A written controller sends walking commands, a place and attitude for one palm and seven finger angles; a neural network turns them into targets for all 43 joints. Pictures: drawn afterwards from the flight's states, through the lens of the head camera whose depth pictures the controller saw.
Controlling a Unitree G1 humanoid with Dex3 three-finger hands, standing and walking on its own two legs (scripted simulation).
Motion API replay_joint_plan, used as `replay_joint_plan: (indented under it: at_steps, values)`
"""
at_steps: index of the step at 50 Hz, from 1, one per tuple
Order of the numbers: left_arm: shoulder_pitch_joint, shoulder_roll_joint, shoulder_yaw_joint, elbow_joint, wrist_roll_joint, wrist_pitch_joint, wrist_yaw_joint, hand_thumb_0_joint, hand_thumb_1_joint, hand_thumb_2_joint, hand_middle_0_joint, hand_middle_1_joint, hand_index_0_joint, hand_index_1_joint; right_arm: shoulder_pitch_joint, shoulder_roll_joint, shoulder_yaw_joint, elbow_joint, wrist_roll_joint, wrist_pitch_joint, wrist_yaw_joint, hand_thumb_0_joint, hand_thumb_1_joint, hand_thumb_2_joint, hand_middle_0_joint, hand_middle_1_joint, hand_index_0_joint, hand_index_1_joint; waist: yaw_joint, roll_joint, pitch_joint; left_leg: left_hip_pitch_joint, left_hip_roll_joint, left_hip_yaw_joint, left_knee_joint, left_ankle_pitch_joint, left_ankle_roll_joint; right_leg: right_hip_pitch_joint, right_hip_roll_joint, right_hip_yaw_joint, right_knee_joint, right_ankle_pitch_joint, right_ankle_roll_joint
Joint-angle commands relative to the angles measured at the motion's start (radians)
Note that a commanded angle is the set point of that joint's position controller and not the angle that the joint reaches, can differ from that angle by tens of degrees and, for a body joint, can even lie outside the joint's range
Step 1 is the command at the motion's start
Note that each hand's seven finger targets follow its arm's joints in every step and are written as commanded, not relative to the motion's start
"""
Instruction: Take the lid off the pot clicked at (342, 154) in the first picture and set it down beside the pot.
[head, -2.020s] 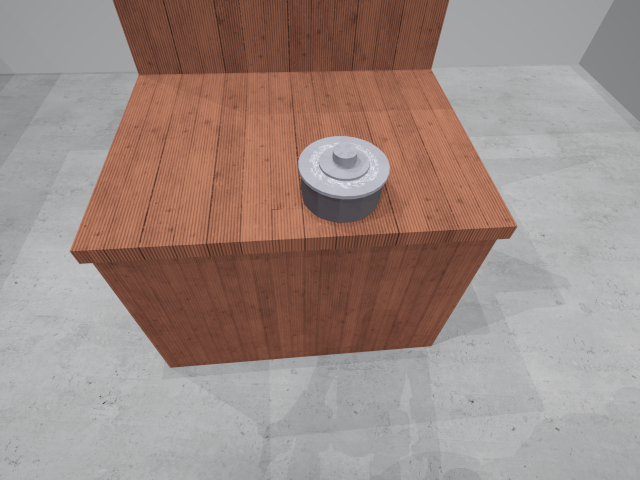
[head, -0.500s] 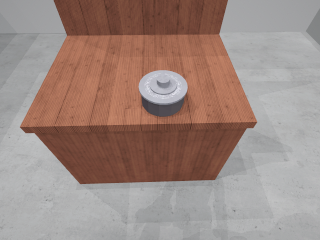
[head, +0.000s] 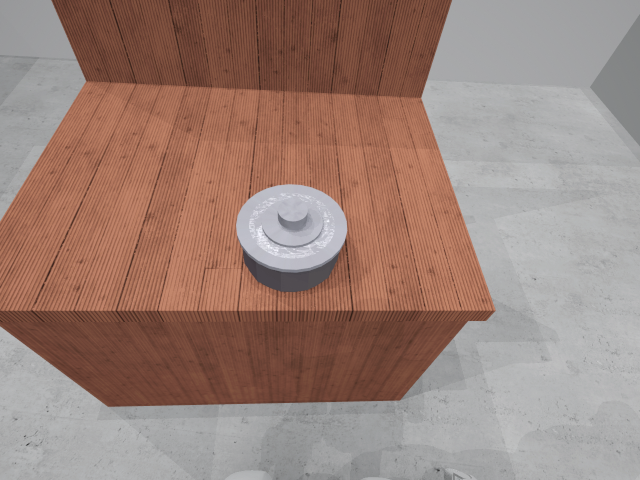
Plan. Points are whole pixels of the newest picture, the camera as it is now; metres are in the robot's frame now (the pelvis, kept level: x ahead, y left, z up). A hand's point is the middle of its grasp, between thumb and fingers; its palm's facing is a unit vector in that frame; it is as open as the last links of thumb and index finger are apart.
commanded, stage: come to a stop and stand still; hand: left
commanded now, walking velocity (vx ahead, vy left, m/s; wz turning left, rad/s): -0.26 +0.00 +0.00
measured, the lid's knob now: (292, 213) +0.49 +0.09 +0.01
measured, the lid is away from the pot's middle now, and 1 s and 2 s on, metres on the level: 0.00 0.00 0.00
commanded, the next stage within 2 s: look again from close up in 1.24 s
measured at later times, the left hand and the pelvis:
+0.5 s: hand out of the picture +0.01 +0.15 -0.15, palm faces +0.09 -0.95 -0.30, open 7.4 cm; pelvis -0.01 -0.05 +0.01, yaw +1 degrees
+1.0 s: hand out of the picture -0.02 +0.19 -0.17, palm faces +0.07 -0.98 -0.20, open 7.4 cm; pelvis -0.03 +0.02 +0.01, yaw +1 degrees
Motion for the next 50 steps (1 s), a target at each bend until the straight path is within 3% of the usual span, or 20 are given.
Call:
replay_joint_plan:
  at_steps: [1, 8, 11, 12, 13, 14, 16, 18, 20, 24, 29, 31, 33, 34, 37, 42, 45, 47, 49, 50]
  values:
    - [0.138, 0.064, 0.023, -0.042, 0.011, 0.034, 0.005, 0.0, 0.9, 0.9, -0.2, -0.3, -0.2, -0.3, 0.016, -0.161, -0.034, -0.045, -0.018, 0.026, 0.008, 0.0, -0.9, -0.9, 0.2, 0.3, 0.2, 0.3, 0.024, 0.15, -0.096, -0.02, 0.26, -0.193, -0.257, 0.435, 0.11, 0.041, -0.086, 0.005, -0.084, 0.071, 0.02]
    - [0.031, 0.107, 0.033, -0.114, 0.018, 0.028, -0.003, 0.0, 0.9, 0.9, -0.2, -0.3, -0.2, -0.3, 0.04, -0.25, -0.075, -0.078, -0.035, 0.075, 0.028, 0.0, -0.9, -0.9, 0.2, 0.3, 0.2, 0.3, -0.019, 0.244, -0.131, 0.061, 0.26, -0.215, -0.181, 0.327, 0.093, 0.02, -0.063, -0.061, -0.279, 0.064, 0.015]
    - [0.094, 0.142, 0.032, -0.101, 0.023, 0.007, -0.001, 0.0, 0.9, 0.9, -0.2, -0.3, -0.2, -0.3, 0.037, -0.233, -0.074, -0.083, -0.023, 0.079, 0.036, 0.0, -0.9, -0.9, 0.2, 0.3, 0.2, 0.3, 0.022, 0.129, -0.165, 0.016, 0.185, -0.161, -0.02, 0.13, 0.004, 0.168, -0.083, -0.045, -0.643, 0.313, 0.014]
    - [0.052, 0.205, 0.033, -0.116, 0.031, -0.005, 0.003, 0.0, 0.9, 0.9, -0.2, -0.3, -0.2, -0.3, 0.067, -0.181, -0.07, -0.091, -0.013, 0.081, 0.04, 0.0, -0.9, -0.9, 0.2, 0.3, 0.2, 0.3, -0.006, -0.049, -0.143, -0.054, 0.086, -0.103, 0.107, -0.047, -0.059, 0.167, -0.22, 0.145, -0.752, 0.407, -0.03]
    - [0.019, 0.296, 0.045, -0.14, 0.031, -0.012, 0.0, 0.0, 0.9, 0.9, -0.2, -0.3, -0.2, -0.3, 0.082, -0.16, -0.069, -0.113, -0.012, 0.09, 0.042, 0.0, -0.9, -0.9, 0.2, 0.3, 0.2, 0.3, -0.014, -0.224, -0.108, -0.155, -0.012, -0.058, 0.235, -0.303, -0.111, 0.134, -0.431, 0.391, -0.816, 0.524, -0.148]
    - [0.028, 0.338, 0.051, -0.161, 0.031, -0.003, -0.001, 0.0, 0.9, 0.9, -0.2, -0.3, -0.2, -0.3, 0.06, -0.185, -0.076, -0.128, -0.024, 0.103, 0.043, 0.0, -0.9, -0.9, 0.2, 0.3, 0.2, 0.3, 0.015, -0.09, -0.103, -0.123, -0.012, -0.133, 0.399, -0.379, -0.105, 0.032, -0.493, 0.385, -0.826, 0.471, -0.223]
    - [-0.004, 0.312, 0.061, -0.148, 0.026, -0.01, 0.006, 0.0, 0.9, 0.9, -0.2, -0.3, -0.2, -0.3, 0.053, -0.221, -0.085, -0.118, -0.03, 0.111, 0.045, 0.0, -0.9, -0.9, 0.2, 0.3, 0.2, 0.3, 0.001, -0.212, -0.076, -0.26, -0.003, -0.193, 0.601, -0.309, -0.105, 0.094, -0.419, 0.365, -0.797, 0.523, -0.206]
    - [-0.025, 0.272, 0.055, -0.157, 0.024, -0.013, 0.01, 0.0, 0.9, 0.9, -0.2, -0.3, -0.2, -0.3, 0.081, -0.227, -0.081, -0.098, -0.029, 0.107, 0.052, 0.0, -0.9, -0.9, 0.2, 0.3, 0.2, 0.3, -0.011, -0.157, -0.096, -0.289, 0.004, -0.179, 0.656, -0.211, -0.123, 0.167, -0.359, 0.234, -0.738, 0.645, -0.181]
    - [0.006, 0.277, 0.06, -0.155, 0.024, -0.017, 0.018, 0.0, 0.9, 0.9, -0.2, -0.3, -0.2, -0.3, 0.065, -0.218, -0.073, -0.102, -0.026, 0.105, 0.056, 0.0, -0.9, -0.9, 0.2, 0.3, 0.2, 0.3, 0.008, -0.123, -0.127, -0.294, 0.009, -0.163, 0.627, -0.199, -0.137, 0.218, -0.369, 0.218, -0.717, 0.7, -0.186]
    - [0.062, 0.286, 0.059, -0.136, 0.029, -0.011, 0.018, 0.0, 0.9, 0.9, -0.2, -0.3, -0.2, -0.3, 0.045, -0.192, -0.059, -0.111, -0.018, 0.097, 0.059, 0.0, -0.9, -0.9, 0.2, 0.3, 0.2, 0.3, 0.037, -0.16, -0.14, -0.236, 0.005, -0.113, 0.458, -0.213, -0.139, 0.236, -0.363, 0.206, -0.729, 0.644, -0.185]
    - [-0.008, 0.298, 0.061, -0.141, 0.031, 0.003, 0.004, 0.0, 0.9, 0.9, -0.2, -0.3, -0.2, -0.3, 0.147, -0.165, -0.044, -0.065, -0.007, 0.066, 0.055, 0.0, -0.9, -0.9, 0.2, 0.3, 0.2, 0.3, -0.007, -0.204, -0.148, 0.072, -0.034, -0.028, 0.041, -0.127, -0.115, 0.092, -0.304, 0.158, -0.728, 0.469, -0.128]
    - [-0.045, 0.256, 0.052, -0.143, 0.023, 0.013, 0.002, 0.0, 0.9, 0.9, -0.2, -0.3, -0.2, -0.3, 0.228, -0.176, -0.039, -0.028, -0.008, 0.05, 0.05, 0.0, -0.9, -0.9, 0.2, 0.3, 0.2, 0.3, -0.048, -0.085, -0.125, 0.239, 0.003, -0.048, -0.158, -0.011, -0.102, -0.031, -0.234, 0.104, -0.628, 0.32, -0.067]
    - [-0.006, 0.145, 0.031, -0.154, 0.015, 0.024, -0.002, 0.0, 0.9, 0.9, -0.2, -0.3, -0.2, -0.3, 0.219, -0.293, -0.053, -0.046, -0.027, 0.045, 0.044, 0.0, -0.9, -0.9, 0.2, 0.3, 0.2, 0.3, -0.033, 0.319, -0.091, 0.155, 0.289, -0.385, -0.281, 0.069, 0.019, -0.138, -0.071, -0.055, -0.357, -0.031, 0.016]
    - [-0.028, 0.151, 0.025, -0.142, 0.019, 0.029, 0.005, 0.0, 0.9, 0.9, -0.2, -0.3, -0.2, -0.3, 0.214, -0.285, -0.048, -0.041, -0.031, 0.044, 0.041, 0.0, -0.9, -0.9, 0.2, 0.3, 0.2, 0.3, -0.047, 0.336, -0.082, 0.066, 0.307, -0.446, -0.317, 0.011, 0.079, -0.11, -0.062, -0.019, -0.235, -0.069, 0.011]
    - [-0.023, 0.147, 0.026, -0.082, 0.019, 0.026, -0.01, 0.0, 0.9, 0.9, -0.2, -0.3, -0.2, -0.3, 0.093, -0.218, -0.025, -0.038, -0.029, 0.044, 0.028, 0.0, -0.9, -0.9, 0.2, 0.3, 0.2, 0.3, 0.005, 0.221, -0.017, -0.026, 0.211, -0.308, -0.308, 0.023, 0.078, -0.065, -0.085, -0.003, -0.132, 0.073, -0.004]
    - [-0.006, 0.11, 0.004, -0.051, 0.011, 0.01, -0.008, 0.0, 0.9, 0.9, -0.2, -0.3, -0.2, -0.3, 0.172, -0.205, -0.023, 0.013, -0.028, 0.038, 0.019, 0.0, -0.9, -0.9, 0.2, 0.3, 0.2, 0.3, -0.018, 0.148, -0.083, 0.11, 0.213, -0.302, -0.256, 0.18, 0.091, 0.044, -0.087, -0.034, -0.447, 0.1, -0.004]
    - [0.053, 0.125, -0.002, -0.007, 0.013, -0.013, 0.001, 0.0, 0.9, 0.9, -0.2, -0.3, -0.2, -0.3, 0.187, -0.163, -0.014, 0.03, -0.011, 0.03, 0.02, 0.0, -0.9, -0.9, 0.2, 0.3, 0.2, 0.3, -0.006, 0.015, -0.089, 0.032, 0.132, -0.24, -0.157, 0.079, 0.004, 0.23, -0.142, 0.063, -0.765, 0.352, -0.026]
    - [0.029, 0.155, -0.01, -0.004, 0.011, -0.024, -0.001, 0.0, 0.9, 0.9, -0.2, -0.3, -0.2, -0.3, 0.199, -0.131, -0.004, 0.042, -0.009, 0.027, 0.026, 0.0, -0.9, -0.9, 0.2, 0.3, 0.2, 0.3, -0.035, 0.035, -0.056, 0.094, 0.065, -0.186, -0.171, 0.016, -0.045, 0.126, -0.236, 0.15, -0.777, 0.397, -0.082]
    - [-0.002, 0.142, -0.013, 0.008, 0.007, -0.034, -0.003, 0.0, 0.9, 0.9, -0.2, -0.3, -0.2, -0.3, 0.209, -0.141, -0.007, 0.065, -0.011, 0.037, 0.023, 0.0, -0.9, -0.9, 0.2, 0.3, 0.2, 0.3, -0.046, -0.121, -0.063, 0.14, 0.081, -0.171, -0.169, 0.051, -0.051, 0.107, -0.204, 0.123, -0.786, 0.42, -0.076]
    - [-0.007, 0.126, -0.018, 0.009, 0.006, -0.033, -0.002, 0.0, 0.9, 0.9, -0.2, -0.3, -0.2, -0.3, 0.211, -0.152, -0.006, 0.077, -0.012, 0.037, 0.024, 0.0, -0.9, -0.9, 0.2, 0.3, 0.2, 0.3, -0.049, -0.082, -0.051, 0.159, 0.089, -0.179, -0.19, 0.053, -0.05, 0.085, -0.192, 0.115, -0.784, 0.383, -0.068]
